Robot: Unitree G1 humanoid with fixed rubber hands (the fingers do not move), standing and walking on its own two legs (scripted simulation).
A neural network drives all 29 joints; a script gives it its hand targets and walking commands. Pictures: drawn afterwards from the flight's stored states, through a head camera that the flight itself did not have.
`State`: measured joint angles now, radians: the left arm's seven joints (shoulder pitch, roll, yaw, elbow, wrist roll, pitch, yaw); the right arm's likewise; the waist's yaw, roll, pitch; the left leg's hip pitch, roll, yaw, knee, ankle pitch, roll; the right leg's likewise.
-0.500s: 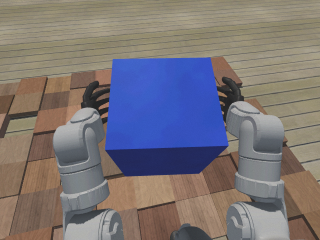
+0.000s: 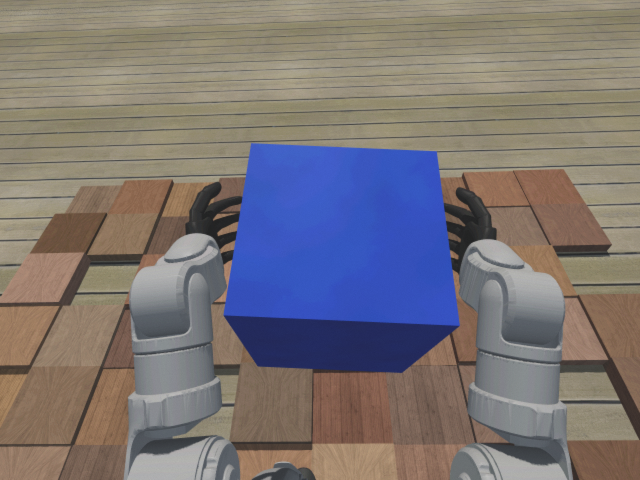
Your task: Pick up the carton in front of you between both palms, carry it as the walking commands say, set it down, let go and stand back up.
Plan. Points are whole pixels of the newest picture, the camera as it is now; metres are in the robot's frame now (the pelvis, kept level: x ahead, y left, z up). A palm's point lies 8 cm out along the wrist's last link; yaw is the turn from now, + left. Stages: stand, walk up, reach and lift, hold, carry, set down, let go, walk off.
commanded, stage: carry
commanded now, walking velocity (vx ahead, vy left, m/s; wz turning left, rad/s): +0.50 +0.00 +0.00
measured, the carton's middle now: (336, 272) +0.36 +0.01 +0.07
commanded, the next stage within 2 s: none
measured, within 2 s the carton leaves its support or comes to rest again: neither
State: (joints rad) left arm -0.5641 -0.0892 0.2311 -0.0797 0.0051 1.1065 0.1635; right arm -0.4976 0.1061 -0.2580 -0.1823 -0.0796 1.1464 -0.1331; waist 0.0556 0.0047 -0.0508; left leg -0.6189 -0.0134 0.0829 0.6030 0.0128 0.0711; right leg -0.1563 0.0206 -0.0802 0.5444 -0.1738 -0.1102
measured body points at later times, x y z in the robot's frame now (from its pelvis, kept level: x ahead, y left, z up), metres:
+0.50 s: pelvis +0.29 -0.04 +0.00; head +0.29 -0.04 +0.45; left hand +0.65 +0.09 +0.14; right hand +0.63 -0.22 +0.14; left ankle +0.17 +0.08 -0.72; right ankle +0.37 -0.13 -0.74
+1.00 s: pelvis +0.45 -0.06 -0.01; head +0.49 -0.07 +0.44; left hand +0.83 +0.07 +0.13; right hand +0.81 -0.23 +0.13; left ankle +0.49 +0.04 -0.73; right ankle +0.37 -0.14 -0.74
